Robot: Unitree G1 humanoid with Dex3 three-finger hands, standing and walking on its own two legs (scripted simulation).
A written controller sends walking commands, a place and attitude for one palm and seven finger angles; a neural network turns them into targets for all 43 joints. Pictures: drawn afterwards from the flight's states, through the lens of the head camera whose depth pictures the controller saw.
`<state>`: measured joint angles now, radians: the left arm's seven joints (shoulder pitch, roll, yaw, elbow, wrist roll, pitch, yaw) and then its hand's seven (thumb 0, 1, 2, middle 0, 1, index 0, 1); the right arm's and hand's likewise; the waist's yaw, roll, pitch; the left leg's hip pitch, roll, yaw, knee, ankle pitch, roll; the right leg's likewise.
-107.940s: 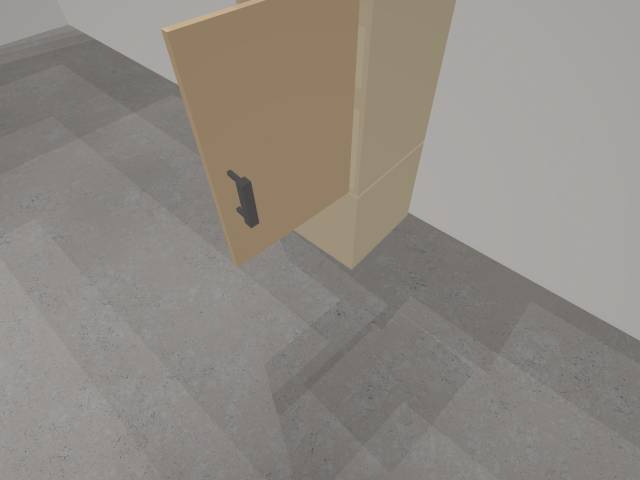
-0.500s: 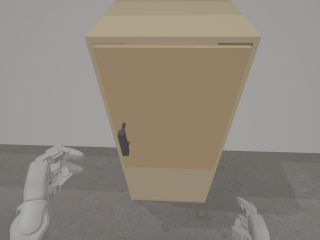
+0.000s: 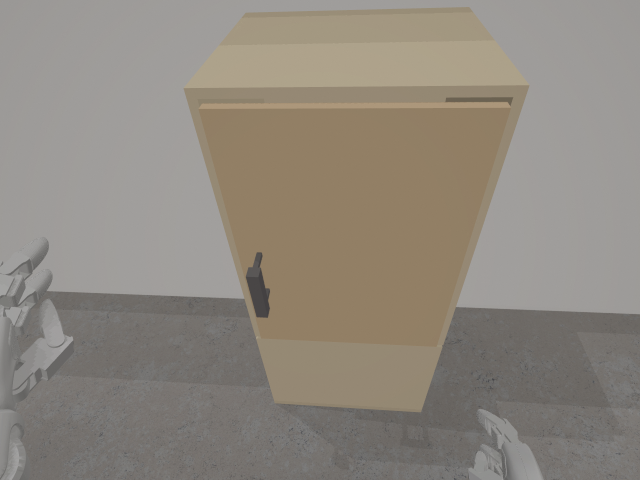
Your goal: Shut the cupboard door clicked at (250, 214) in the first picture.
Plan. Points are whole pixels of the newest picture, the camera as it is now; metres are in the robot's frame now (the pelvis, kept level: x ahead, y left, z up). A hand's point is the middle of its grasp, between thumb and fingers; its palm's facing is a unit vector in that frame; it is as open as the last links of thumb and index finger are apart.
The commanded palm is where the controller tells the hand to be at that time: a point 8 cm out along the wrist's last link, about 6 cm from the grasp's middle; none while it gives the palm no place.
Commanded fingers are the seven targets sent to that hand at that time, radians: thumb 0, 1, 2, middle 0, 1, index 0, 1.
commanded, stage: draw the hand back to the body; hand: left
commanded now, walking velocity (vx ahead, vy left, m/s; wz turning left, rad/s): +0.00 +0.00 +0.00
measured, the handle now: (260, 284) +0.49 +0.19 -0.10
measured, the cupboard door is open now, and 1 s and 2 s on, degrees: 0 0 0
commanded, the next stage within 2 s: step back with the hand held close in 0.20 s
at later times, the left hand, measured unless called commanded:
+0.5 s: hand (85, 349) +0.18 +0.25 +0.16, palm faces +0.44 -0.79 -0.43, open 7.4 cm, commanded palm +0.13 +0.29 +0.18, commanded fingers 0.00 0.90 0.90 -0.20 -0.30 -0.20 -0.30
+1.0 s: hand (26, 402) +0.13 +0.28 +0.15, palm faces +0.42 -0.78 -0.47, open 7.4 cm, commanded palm +0.07 +0.31 +0.18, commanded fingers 0.00 0.90 0.90 -0.20 -0.30 -0.20 -0.30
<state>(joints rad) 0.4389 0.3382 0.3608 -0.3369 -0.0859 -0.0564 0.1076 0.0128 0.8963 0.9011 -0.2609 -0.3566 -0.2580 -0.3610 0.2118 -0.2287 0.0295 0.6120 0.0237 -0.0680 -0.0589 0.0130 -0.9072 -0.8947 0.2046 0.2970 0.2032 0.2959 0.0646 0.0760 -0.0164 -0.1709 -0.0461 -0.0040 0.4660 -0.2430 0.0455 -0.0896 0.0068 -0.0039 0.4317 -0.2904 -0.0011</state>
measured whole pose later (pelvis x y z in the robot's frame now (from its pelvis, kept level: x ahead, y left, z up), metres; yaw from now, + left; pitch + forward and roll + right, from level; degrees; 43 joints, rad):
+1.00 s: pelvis -0.07 +0.01 -0.01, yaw +0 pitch +0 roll -2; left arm 0.55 0.41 0.42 -0.45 -0.05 -0.19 0.14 0.01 0.89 0.90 -0.21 -0.30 -0.21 -0.30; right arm 0.21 -0.22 0.00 0.55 0.02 -0.01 -0.09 0.01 -0.91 -0.89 0.21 0.30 0.20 0.30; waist 0.00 0.03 0.00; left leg -0.37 -0.03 0.00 0.53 -0.17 0.06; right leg -0.29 0.02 -0.01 0.51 -0.22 0.01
